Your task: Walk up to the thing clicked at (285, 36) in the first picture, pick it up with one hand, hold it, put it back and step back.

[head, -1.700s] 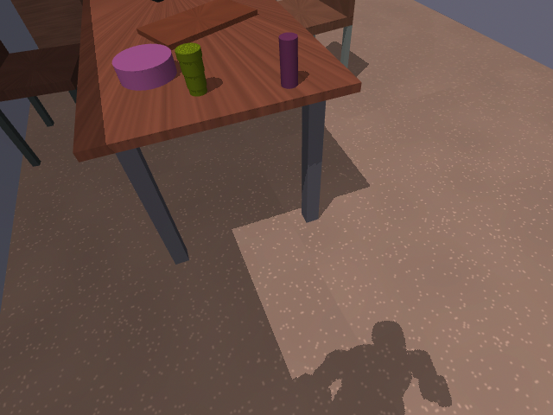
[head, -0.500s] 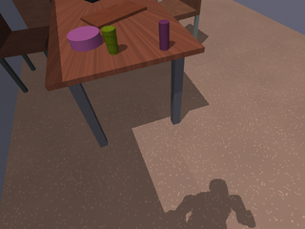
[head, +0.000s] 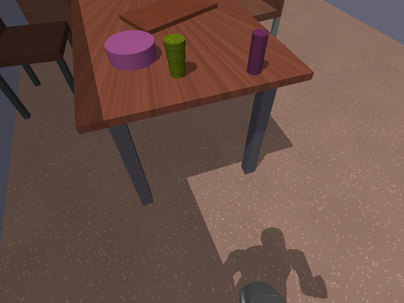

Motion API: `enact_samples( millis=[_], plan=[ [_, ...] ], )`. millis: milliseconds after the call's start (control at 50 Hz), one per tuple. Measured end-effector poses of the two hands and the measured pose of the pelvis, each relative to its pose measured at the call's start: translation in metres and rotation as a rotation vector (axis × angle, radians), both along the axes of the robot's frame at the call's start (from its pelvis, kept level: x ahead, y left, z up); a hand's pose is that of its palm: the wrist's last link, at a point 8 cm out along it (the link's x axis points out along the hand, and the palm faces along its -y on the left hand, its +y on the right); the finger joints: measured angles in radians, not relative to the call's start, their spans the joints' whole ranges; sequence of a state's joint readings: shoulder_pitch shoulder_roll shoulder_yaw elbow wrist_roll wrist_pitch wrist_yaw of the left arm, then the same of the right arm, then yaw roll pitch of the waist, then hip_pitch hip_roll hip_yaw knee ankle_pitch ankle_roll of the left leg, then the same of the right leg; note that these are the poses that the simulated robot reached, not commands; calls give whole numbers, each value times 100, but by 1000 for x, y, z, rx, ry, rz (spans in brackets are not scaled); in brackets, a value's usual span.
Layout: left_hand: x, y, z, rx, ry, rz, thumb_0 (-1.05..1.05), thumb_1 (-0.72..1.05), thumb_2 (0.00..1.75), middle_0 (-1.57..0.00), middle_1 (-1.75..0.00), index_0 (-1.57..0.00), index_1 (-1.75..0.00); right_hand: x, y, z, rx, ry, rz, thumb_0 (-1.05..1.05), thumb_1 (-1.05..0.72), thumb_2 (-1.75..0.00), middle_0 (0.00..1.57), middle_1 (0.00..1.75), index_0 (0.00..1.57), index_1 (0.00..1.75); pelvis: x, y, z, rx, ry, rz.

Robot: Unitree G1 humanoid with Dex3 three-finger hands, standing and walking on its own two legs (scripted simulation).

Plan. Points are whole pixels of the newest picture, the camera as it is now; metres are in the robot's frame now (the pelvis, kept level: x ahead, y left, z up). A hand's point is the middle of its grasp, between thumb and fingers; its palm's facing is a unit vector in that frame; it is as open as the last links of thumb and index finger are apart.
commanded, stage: walk up
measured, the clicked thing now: (257, 53) +0.86 -0.18 +0.03
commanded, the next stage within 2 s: none
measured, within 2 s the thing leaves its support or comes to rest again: neither
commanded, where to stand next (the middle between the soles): +0.25 +0.06 m, yaw -2 degrees
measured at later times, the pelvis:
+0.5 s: pelvis +0.16 +0.03 +0.00, yaw -1 degrees
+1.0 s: pelvis +0.17 +0.08 -0.02, yaw -3 degrees
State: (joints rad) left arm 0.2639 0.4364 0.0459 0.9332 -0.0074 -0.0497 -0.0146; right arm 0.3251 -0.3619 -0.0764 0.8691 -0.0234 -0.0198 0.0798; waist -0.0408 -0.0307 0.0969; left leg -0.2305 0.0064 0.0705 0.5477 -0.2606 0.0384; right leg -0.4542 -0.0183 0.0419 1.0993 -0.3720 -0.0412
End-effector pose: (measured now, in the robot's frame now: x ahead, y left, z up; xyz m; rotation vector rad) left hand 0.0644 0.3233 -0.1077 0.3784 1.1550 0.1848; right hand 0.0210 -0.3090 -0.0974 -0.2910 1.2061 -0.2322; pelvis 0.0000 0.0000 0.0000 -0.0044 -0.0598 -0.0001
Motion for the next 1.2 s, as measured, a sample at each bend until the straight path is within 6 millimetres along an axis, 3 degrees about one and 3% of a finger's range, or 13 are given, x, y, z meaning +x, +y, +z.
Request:
enact_samples(
  millis=[160,280,460,580,680,800,960,1080,1200],
  plan=[
    [63,2,14,16,2,-41,0,91,90,-21,-30,-20,-30,43,13,-11,34,4,10,0,-90,-90,21,30,21,30,58,12,0,25,8,-17],
    [108,2,19,73,-57,-28,0,91,90,-21,-30,-20,-30,99,9,-37,57,10,25,0,-90,-90,21,30,21,30,102,7,-14,-4,2,-16],
    [123,21,41,99,-69,27,0,90,90,-21,-30,-21,-30,207,23,-19,49,-111,97,0,-91,-90,20,30,20,29,150,26,0,14,-11,-18],
    [143,50,20,69,-32,17,0,90,90,-21,-30,-21,-30,245,48,-15,0,-127,109,0,-91,-90,20,30,20,29,168,53,-8,-6,-6,-9],
    [169,74,-20,14,-7,46,0,90,90,-21,-30,-20,-30,251,77,-17,-52,-96,117,0,-91,-90,20,30,20,29,177,76,-23,13,-8,-11],
    [182,73,-37,-49,51,29,0,91,90,-21,-30,-20,-30,248,95,-3,-70,-80,107,0,-90,-90,21,30,21,30,179,85,-16,-10,19,-23],
    [170,69,-32,-21,111,13,0,91,90,-21,-30,-20,-30,243,77,-10,-83,-108,76,0,-90,-90,21,30,21,30,172,81,-19,-5,32,-55],
    [153,62,-14,12,103,22,0,91,90,-21,-30,-20,-30,231,67,-23,-46,-84,32,0,-90,-90,21,30,21,30,168,72,-15,0,9,-56],
    [169,57,-9,4,54,17,1,91,90,-21,-30,-20,-30,214,70,-30,-19,-59,18,0,-91,-90,20,30,20,29,166,71,-13,7,-13,-45]
  ],
)
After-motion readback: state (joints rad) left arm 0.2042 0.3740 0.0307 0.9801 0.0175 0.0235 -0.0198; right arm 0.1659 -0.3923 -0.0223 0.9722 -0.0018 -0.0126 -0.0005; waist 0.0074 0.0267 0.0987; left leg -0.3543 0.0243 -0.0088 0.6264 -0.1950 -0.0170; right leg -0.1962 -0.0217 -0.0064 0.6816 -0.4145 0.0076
